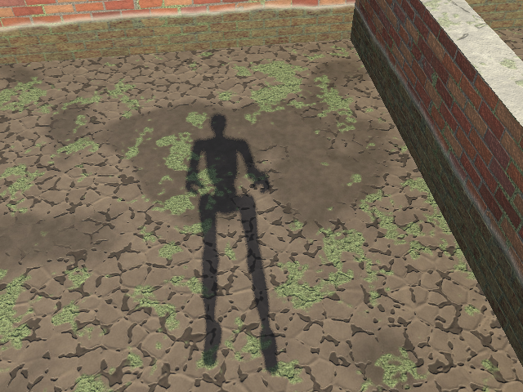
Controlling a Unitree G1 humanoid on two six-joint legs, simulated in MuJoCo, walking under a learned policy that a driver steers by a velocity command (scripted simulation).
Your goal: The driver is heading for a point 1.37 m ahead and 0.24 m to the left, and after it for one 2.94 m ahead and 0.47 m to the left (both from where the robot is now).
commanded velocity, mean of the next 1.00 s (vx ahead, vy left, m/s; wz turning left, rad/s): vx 0.49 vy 0.00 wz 0.00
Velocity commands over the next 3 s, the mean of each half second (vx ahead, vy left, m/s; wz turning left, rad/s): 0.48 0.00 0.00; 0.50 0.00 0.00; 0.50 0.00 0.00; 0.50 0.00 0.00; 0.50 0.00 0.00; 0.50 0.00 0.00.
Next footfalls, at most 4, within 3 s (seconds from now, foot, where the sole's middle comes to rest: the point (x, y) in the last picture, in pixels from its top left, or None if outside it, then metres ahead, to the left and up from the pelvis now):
none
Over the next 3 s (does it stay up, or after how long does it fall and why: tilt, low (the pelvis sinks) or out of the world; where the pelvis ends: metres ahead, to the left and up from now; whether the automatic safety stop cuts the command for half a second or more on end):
stays up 0.00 0.00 0.00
